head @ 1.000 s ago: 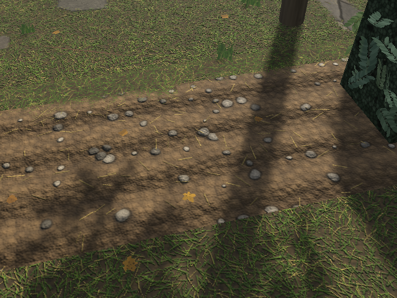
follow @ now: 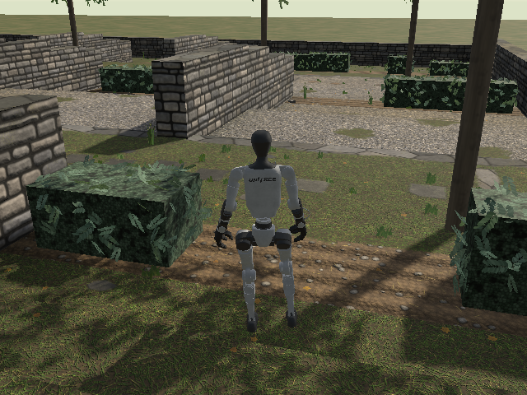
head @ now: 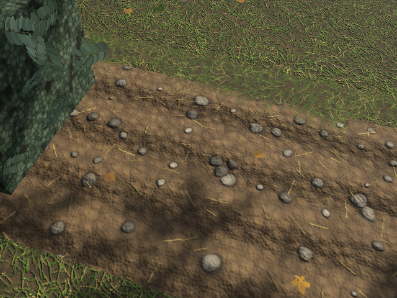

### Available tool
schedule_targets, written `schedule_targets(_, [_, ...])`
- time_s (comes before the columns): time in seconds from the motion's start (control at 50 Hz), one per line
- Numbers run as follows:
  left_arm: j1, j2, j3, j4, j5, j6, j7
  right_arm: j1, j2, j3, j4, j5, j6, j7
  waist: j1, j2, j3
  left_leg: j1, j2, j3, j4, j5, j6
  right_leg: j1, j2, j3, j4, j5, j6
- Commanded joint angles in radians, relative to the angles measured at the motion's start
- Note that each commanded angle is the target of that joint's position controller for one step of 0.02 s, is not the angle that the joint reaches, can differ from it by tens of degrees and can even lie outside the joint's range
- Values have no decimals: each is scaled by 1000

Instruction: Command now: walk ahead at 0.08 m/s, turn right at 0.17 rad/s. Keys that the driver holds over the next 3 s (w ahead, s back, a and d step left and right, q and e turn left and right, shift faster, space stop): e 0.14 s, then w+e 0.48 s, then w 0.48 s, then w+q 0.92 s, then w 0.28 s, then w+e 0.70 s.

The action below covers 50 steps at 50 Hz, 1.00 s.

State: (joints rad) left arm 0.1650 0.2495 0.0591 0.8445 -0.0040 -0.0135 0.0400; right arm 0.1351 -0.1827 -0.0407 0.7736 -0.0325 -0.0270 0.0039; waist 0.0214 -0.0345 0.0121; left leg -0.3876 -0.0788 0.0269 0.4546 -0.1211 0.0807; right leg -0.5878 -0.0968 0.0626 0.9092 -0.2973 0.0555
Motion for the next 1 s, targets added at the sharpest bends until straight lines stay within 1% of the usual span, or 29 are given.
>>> schedule_targets(0.02, [72,68,18,-24,-4,13,1,-76,-145,-40,-58,-1,-19,-27,24,120,-176,37,297,-152,-167,264,157,206,5,0,-72,59,-6])
schedule_targets(0.1, [-15,97,32,-70,-7,36,3,-33,-171,-55,-31,19,10,-49,-19,131,-103,128,355,-213,-179,24,165,106,21,-20,-89,-70,-29])
schedule_targets(0.16, [-18,74,30,-81,-14,36,-8,-14,-186,-65,-23,33,27,-65,-27,132,-111,203,377,-220,-151,-19,149,107,43,-60,-163,-113,-58])
schedule_targets(0.2, [48,57,32,-46,-16,33,-20,-47,-198,-73,-28,50,34,-64,13,132,-112,139,330,-161,-130,-197,97,245,84,-124,-334,-28,-107])
schedule_targets(0.22, [97,67,38,-21,-10,34,-23,-52,-185,-72,-28,57,35,-62,30,117,-107,84,292,-118,-85,-265,57,330,102,-129,-412,-20,-142])
schedule_targets(0.24, [170,107,51,3,-5,32,-22,-81,-138,-64,-40,51,31,-56,46,13,-99,-39,222,-23,109,-288,-9,438,10,29,-511,-78,-203])
schedule_targets(0.26, [231,242,86,7,-13,26,-17,-143,-92,-55,-95,43,9,-46,44,-221,-51,-346,45,117,344,-357,-91,566,-199,432,-620,-160,-346])
schedule_targets(0.28, [268,220,77,-6,6,0,-21,-255,-140,-64,-116,42,-25,-35,109,-199,-28,-521,24,-33,469,-451,-85,631,-265,622,-721,-160,-408])
schedule_targets(0.3, [221,189,67,-17,21,-24,-16,-235,-166,-75,-106,55,-46,-22,62,-160,-17,-572,67,-97,505,-361,-70,672,-251,556,-702,-62,-370])
schedule_targets(0.32, [183,169,66,-28,6,-38,-11,-203,-168,-78,-75,49,-55,-19,38,-118,-29,-556,89,-103,503,-275,-70,686,-207,462,-674,38,-327])
schedule_targets(0.34, [162,153,63,-34,-16,-40,-7,-197,-172,-79,-60,32,-60,-19,30,-80,-43,-536,101,-100,472,-204,-77,683,-182,400,-671,111,-300])
schedule_targets(0.36, [162,132,56,-32,-24,-38,-3,-205,-164,-80,-54,23,-65,-17,21,-60,-52,-490,109,-99,436,-140,-83,660,-157,351,-673,174,-283])
schedule_targets(0.38, [174,122,53,-27,-23,-37,1,-212,-144,-74,-54,25,-69,-12,18,-57,-59,-437,97,-87,401,-76,-90,628,-130,311,-675,227,-276])
schedule_targets(0.44, [193,137,61,-28,-20,-38,3,-245,-114,-62,-55,36,-73,-2,24,-63,-44,-318,65,-62,264,43,-91,541,-71,229,-681,256,-259])
schedule_targets(0.54, [246,153,69,-19,-25,-38,0,-343,-127,-52,-96,54,-84,6,65,-101,16,-203,49,-67,95,78,-101,461,-68,267,-668,189,-259])
schedule_targets(0.58, [247,157,73,-21,-30,-36,-2,-334,-145,-54,-103,58,-93,10,57,-108,12,-128,44,-70,53,44,-95,448,-76,305,-637,178,-252])
schedule_targets(0.62, [225,159,75,-33,-34,-32,-2,-270,-170,-63,-91,62,-101,11,20,-129,-7,-9,38,-69,7,20,-80,435,-72,341,-593,199,-238])
schedule_targets(0.64, [203,148,71,-42,-32,-33,-3,-186,-190,-73,-65,60,-104,10,-23,-124,-40,100,34,-55,-27,24,-59,424,-46,323,-534,276,-219])
schedule_targets(0.66, [177,119,62,-57,-22,-39,-6,-63,-222,-88,-31,49,-109,8,-79,-106,-107,281,74,-81,-26,26,-20,369,2,283,-402,368,-189])
schedule_targets(0.68, [159,63,43,-81,-2,-47,-12,134,-285,-104,1,30,-110,5,-154,17,-252,551,249,-265,-11,-14,56,228,73,192,-105,238,-151])
schedule_targets(0.7, [293,6,29,-97,-31,-63,-15,222,-340,-115,40,18,-102,17,-90,365,-351,783,453,-726,-137,-236,218,-88,198,123,183,-243,-99])
schedule_targets(0.72, [306,102,47,-59,-49,-70,-16,191,-252,-94,39,39,-102,23,-93,292,-251,721,466,-791,-186,-384,221,-202,137,160,328,-258,-101])
schedule_targets(0.74, [212,138,54,-71,-43,-72,-20,125,-191,-78,28,47,-98,22,-101,199,-121,600,419,-630,-191,-344,185,-236,100,145,347,-170,-110])
schedule_targets(0.76, [153,124,52,-81,-28,-72,-19,69,-174,-69,20,43,-92,22,-80,114,-61,482,375,-511,-207,-232,161,-201,60,106,324,-95,-112])
schedule_targets(0.78, [113,116,52,-97,-13,-74,-18,44,-158,-62,23,37,-88,22,-62,94,-33,396,351,-449,-226,-137,155,-174,33,91,277,-47,-113])
schedule_targets(0.8, [108,99,51,-108,-10,-71,-22,34,-144,-53,28,30,-88,18,-38,107,-38,341,330,-395,-244,-61,144,-123,7,83,238,-22,-115])
schedule_targets(0.84, [93,60,40,-124,-15,-68,-27,50,-149,-50,49,37,-91,15,-25,131,-32,297,317,-332,-278,21,151,-102,-9,41,160,-3,-105])
schedule_targets(0.92, [-42,27,14,-171,-1,-72,-36,90,-212,-61,77,49,-83,1,-47,108,6,242,288,-208,-315,119,142,-76,-8,-18,-111,163,-75])
schedule_targets(1.0, [-152,44,6,-196,-13,-73,-54,154,-242,-62,105,67,-76,4,-86,115,15,229,272,-142,-297,126,114,37,33,-60,-294,298,-68])
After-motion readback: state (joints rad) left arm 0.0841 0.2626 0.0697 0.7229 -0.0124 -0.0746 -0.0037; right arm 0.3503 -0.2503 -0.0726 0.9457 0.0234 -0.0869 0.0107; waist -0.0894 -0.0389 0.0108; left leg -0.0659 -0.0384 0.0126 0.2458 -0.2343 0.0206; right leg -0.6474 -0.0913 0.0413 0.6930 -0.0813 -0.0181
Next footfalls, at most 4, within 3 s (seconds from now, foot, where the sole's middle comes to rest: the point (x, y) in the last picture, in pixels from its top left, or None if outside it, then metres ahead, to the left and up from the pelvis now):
0.24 right None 0.04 -0.14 -0.77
0.66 left None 0.34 0.01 -0.77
1.14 right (311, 296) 0.48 -0.34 -0.77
1.68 left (261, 201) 0.83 -0.21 -0.77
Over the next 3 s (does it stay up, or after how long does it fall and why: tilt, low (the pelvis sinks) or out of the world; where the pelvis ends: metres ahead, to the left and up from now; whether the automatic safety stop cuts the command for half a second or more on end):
stays up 1.35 -0.28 0.01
